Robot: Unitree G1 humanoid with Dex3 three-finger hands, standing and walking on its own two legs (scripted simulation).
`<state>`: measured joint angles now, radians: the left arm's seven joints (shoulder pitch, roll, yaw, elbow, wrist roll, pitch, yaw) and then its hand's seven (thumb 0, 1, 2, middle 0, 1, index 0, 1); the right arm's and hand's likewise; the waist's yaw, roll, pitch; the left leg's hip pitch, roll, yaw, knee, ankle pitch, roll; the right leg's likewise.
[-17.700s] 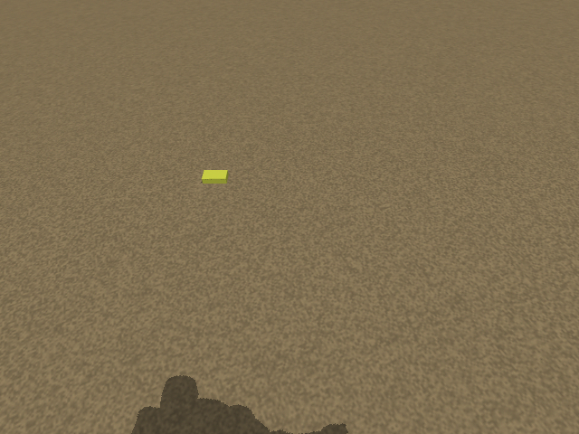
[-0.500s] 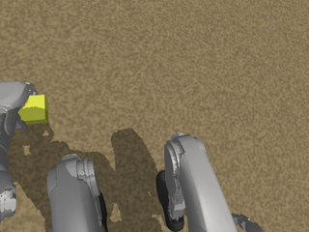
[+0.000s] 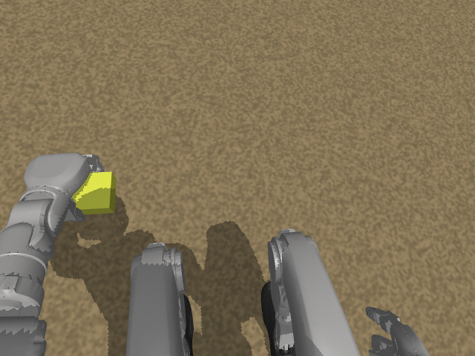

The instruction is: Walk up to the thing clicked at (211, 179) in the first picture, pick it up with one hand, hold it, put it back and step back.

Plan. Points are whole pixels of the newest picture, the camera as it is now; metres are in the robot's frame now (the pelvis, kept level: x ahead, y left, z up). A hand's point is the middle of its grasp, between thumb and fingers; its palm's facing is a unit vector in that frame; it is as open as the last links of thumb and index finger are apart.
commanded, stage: lift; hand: left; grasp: from above
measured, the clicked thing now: (77, 194) +0.43 +0.28 -0.14
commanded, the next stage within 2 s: hold in 1.04 s
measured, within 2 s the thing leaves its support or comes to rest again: neither
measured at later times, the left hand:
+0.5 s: hand out of the picture +0.36 +0.26 +0.11, palm faces -0.45 -0.06 -0.89, open 9.7 cm
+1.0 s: hand out of the picture +0.37 +0.24 +0.21, palm faces -0.46 -0.06 -0.89, open 9.7 cm
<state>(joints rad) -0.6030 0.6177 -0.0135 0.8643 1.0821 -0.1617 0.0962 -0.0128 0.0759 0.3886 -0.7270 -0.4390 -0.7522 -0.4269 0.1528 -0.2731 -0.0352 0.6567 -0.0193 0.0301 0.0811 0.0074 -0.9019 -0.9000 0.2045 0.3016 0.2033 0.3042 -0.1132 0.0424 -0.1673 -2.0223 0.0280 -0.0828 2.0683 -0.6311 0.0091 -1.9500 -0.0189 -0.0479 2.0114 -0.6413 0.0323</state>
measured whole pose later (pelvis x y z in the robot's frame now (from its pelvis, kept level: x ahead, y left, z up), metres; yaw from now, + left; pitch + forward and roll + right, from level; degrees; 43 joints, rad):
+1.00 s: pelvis +0.06 +0.00 +0.29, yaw +2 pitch +12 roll -1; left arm -0.34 0.42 -0.18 0.84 1.02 -0.05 0.12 -0.01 0.05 0.40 -0.77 -0.38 -0.80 -0.37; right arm 0.26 -0.24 -0.04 0.72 0.04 0.01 -0.04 0.01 -0.90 -0.90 0.20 0.30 0.20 0.30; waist -0.06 0.02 -0.09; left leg -0.73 0.04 0.02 0.93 -0.39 0.00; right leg -0.72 -0.01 0.01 0.90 -0.39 0.02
